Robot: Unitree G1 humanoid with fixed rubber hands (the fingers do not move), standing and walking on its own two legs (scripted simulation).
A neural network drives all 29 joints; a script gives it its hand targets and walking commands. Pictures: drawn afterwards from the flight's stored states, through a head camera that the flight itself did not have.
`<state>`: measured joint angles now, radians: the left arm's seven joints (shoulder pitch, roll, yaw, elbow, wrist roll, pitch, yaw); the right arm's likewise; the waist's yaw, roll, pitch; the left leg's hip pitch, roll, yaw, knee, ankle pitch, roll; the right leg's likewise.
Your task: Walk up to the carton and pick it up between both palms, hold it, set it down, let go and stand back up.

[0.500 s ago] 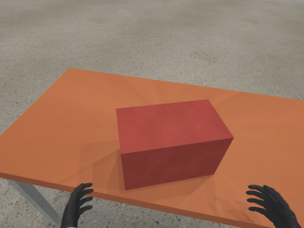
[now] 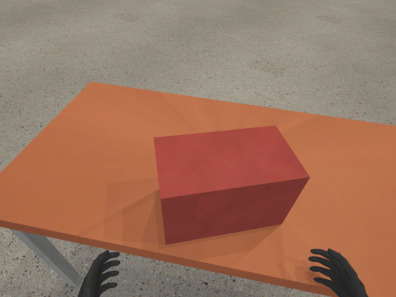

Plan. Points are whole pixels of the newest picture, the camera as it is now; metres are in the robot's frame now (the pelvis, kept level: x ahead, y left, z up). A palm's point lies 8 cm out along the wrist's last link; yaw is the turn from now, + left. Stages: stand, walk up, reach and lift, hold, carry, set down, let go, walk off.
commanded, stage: set down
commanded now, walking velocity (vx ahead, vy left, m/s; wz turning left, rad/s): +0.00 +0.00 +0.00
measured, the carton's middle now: (221, 183) +0.40 -0.04 +0.01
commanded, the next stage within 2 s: let go in 0.62 s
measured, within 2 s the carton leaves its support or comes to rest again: neither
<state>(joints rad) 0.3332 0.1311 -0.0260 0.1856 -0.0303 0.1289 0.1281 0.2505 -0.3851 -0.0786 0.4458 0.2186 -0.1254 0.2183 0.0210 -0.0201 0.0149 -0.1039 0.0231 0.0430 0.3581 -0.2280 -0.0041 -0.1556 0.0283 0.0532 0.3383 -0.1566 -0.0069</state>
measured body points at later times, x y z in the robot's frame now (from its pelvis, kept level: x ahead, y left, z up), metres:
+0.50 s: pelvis +0.00 +0.01 +0.00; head +0.00 +0.03 +0.45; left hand +0.17 +0.22 -0.09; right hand +0.19 -0.27 -0.02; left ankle -0.02 +0.12 -0.75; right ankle +0.02 -0.12 -0.75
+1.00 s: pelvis +0.00 +0.01 +0.00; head -0.02 +0.03 +0.45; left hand +0.17 +0.22 -0.10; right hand +0.20 -0.26 -0.02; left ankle -0.02 +0.12 -0.75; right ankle +0.02 -0.12 -0.75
